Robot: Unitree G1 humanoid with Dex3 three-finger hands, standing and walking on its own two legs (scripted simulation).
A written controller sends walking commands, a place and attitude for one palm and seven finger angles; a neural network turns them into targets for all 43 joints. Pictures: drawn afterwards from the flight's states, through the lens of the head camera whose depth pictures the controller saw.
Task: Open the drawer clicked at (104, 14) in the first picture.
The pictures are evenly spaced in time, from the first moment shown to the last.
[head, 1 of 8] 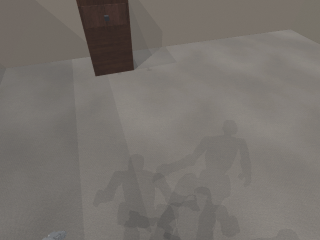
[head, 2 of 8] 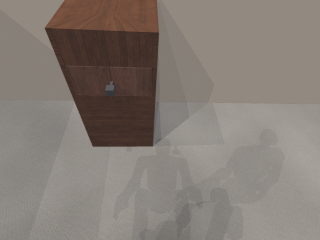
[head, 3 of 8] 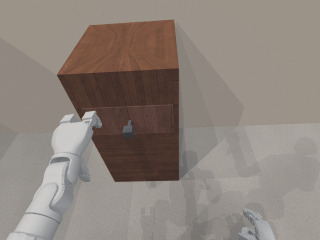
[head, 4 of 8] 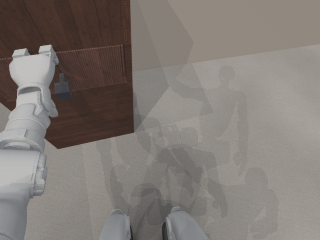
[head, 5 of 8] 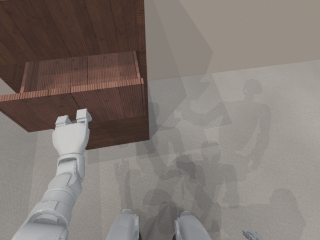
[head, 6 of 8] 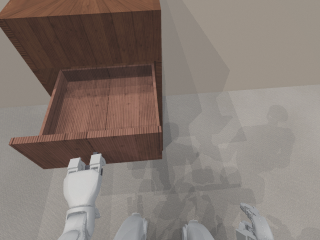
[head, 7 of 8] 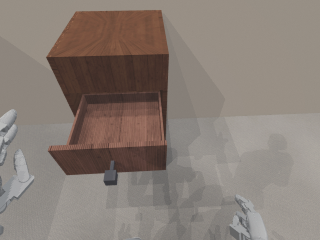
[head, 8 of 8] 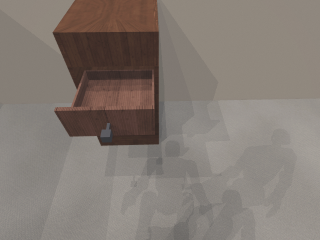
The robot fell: no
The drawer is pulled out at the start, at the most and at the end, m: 0.00 0.28 0.28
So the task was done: yes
